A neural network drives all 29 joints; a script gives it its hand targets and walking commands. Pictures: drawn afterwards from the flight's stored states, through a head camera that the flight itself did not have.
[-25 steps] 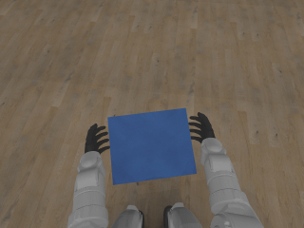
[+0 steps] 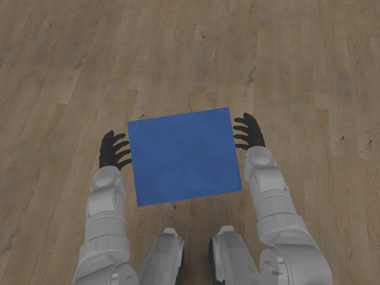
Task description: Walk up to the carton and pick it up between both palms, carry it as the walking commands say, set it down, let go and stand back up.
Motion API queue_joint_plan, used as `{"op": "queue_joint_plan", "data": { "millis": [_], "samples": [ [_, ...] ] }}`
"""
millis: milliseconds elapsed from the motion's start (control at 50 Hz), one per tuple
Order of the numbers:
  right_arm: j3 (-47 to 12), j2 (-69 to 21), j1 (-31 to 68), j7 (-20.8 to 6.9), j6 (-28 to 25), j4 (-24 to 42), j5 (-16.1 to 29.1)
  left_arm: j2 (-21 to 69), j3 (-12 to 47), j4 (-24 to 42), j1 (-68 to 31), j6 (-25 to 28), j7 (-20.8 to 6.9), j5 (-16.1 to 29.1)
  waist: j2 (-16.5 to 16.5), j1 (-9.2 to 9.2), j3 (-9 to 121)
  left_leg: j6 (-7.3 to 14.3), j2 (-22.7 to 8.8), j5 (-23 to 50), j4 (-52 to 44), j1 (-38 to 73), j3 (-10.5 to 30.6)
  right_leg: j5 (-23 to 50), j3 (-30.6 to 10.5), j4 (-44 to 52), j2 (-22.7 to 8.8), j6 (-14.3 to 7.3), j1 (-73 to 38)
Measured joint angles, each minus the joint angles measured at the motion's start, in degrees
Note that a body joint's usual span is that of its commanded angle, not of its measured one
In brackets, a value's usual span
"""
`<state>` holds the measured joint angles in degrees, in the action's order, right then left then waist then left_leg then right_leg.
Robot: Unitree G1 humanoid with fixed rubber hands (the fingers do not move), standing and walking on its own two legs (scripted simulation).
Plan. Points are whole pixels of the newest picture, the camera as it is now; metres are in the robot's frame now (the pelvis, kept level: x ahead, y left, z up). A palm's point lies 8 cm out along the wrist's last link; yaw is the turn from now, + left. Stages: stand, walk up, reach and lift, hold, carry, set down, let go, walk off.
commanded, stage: set down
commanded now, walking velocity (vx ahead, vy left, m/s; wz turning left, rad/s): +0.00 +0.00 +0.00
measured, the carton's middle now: (184, 156) +0.42 +0.04 -0.15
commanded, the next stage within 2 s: none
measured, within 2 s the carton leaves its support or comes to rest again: neither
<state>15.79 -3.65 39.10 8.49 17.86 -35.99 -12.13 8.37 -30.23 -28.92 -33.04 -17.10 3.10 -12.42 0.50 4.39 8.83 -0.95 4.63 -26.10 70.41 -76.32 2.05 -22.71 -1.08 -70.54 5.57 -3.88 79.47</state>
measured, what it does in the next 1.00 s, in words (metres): lowers itself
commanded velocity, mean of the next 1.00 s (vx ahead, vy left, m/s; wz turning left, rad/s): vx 0.00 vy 0.00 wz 0.00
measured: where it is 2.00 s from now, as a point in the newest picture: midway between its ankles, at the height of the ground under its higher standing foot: (196, 276)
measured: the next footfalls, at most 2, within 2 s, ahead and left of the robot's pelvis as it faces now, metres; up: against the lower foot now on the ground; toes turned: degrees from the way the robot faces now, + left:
none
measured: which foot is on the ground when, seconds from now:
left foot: down 0.00-1.00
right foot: down 0.00-1.00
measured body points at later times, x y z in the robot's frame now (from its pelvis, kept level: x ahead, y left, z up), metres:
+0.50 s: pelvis -0.03 +0.02 -0.08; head +0.20 +0.01 +0.31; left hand +0.39 +0.20 -0.15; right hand +0.44 -0.12 -0.16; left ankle +0.05 +0.13 -0.61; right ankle +0.07 -0.07 -0.61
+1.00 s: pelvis -0.05 +0.00 -0.16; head +0.22 -0.03 +0.20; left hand +0.42 +0.19 -0.24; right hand +0.47 -0.13 -0.25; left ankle +0.05 +0.13 -0.61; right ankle +0.07 -0.07 -0.61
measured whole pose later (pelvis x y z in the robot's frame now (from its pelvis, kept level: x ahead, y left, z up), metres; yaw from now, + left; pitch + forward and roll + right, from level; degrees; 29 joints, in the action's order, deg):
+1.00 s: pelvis -0.05 +0.00 -0.16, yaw +1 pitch +39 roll +6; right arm 14.7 7.3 65.4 8.6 17.7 -52.2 -8.1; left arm 3.4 -32.7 -36.9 -55.1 -17.5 8.1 -9.1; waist -1.0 4.3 2.5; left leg -2.1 5.7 -31.9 102.5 -110.0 -1.1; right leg -26.5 -1.9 -102.7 8.2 -2.8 114.6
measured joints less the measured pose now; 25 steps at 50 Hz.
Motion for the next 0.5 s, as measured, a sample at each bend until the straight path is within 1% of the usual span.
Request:
{"op": "queue_joint_plan", "data": {
  "millis": [100, 160, 220, 260, 300, 340, 380, 460, 480, 500],
  "samples": [
    [-0.1, 0.2, 0.5, -0.4, -1.3, -1.5, -0.4, 0.4, 0.8, -1.0, 0.5, 1.7, 3.7, 2.3, -0.4, -0.56, 2.5, 0.3, 0.5, -1.3, 3.2, -4.5, -0.1, -1.3, -0.1, -3.1, 0.0, 0.5, 4.4],
    [0.2, 0.9, 1.0, -0.4, -2.6, -2.9, 0.3, -0.1, 1.8, -1.6, 0.1, 2.2, 3.8, 2.9, -1.5, -0.45, 2.9, 0.4, 0.4, -1.7, 4.9, -7.0, -0.4, -1.6, -0.4, -4.7, 0.2, 0.7, 7.0],
    [-0.1, 2.0, 1.9, -0.4, -3.5, -4.1, 2.0, -1.0, 2.8, -2.1, -0.6, 2.5, 3.2, 3.8, -1.5, -0.78, 2.6, 0.5, 0.7, -1.9, 6.8, -9.6, -0.2, -1.6, -0.2, -6.1, 0.2, 1.0, 9.2],
    [-0.8, 3.2, 2.6, -0.3, -3.9, -4.8, 3.1, -1.3, 3.4, -2.4, -1.3, 2.6, 3.2, 4.9, -1.5, -0.69, 2.3, 0.7, 0.8, -2.0, 8.1, -11.3, -0.3, -1.7, -0.2, -7.3, 0.3, 1.3, 10.9],
    [-1.4, 4.5, 3.6, -0.5, -4.1, -5.3, 4.5, -1.3, 4.1, -2.1, -2.0, 2.4, 4.0, 5.6, -1.4, -0.38, 2.2, 0.9, 0.7, -2.2, 9.8, -13.2, -0.5, -1.7, -0.4, -8.6, 0.4, 1.6, 12.7],
    [-1.4, 5.3, 5.3, -1.3, -4.5, -6.7, 4.6, -1.3, 4.4, -1.7, -2.9, 2.4, 4.7, 6.2, -1.1, -0.49, 2.0, 1.1, 0.9, -2.3, 11.4, -15.1, -0.8, -1.8, -0.5, -10.1, 0.5, 1.9, 14.5],
    [-1.5, 5.9, 6.8, -1.5, -4.4, -7.3, 5.0, -1.6, 4.8, -1.2, -3.9, 2.2, 5.9, 6.8, -1.3, -0.66, 1.7, 1.3, 0.9, -2.5, 13.0, -16.8, -1.2, -1.8, -0.8, -11.7, 0.7, 2.2, 16.2],
    [-1.9, 6.9, 9.4, -1.3, -4.1, -8.3, 5.7, -1.1, 4.8, -1.4, -6.5, 2.2, 10.1, 7.4, -1.1, -0.95, 1.4, 1.5, 1.1, -3.0, 16.3, -19.7, -1.7, -2.3, -1.1, -14.9, 0.8, 2.7, 19.2],
    [-1.8, 7.0, 10.1, -1.3, -4.0, -8.7, 5.5, -0.9, 4.6, -1.6, -7.2, 2.1, 10.9, 7.5, -1.1, -1.10, 1.3, 1.6, 1.2, -3.1, 17.1, -20.3, -1.9, -2.4, -1.1, -15.8, 0.8, 2.8, 19.8],
    [-1.2, 7.0, 10.9, -1.2, -3.8, -9.4, 5.2, -0.9, 4.2, -1.9, -8.0, 1.9, 10.9, 7.2, -1.2, -1.30, 1.2, 1.6, 1.3, -3.2, 17.9, -20.9, -2.0, -2.5, -1.2, -16.6, 0.8, 2.9, 20.3]
  ]
}}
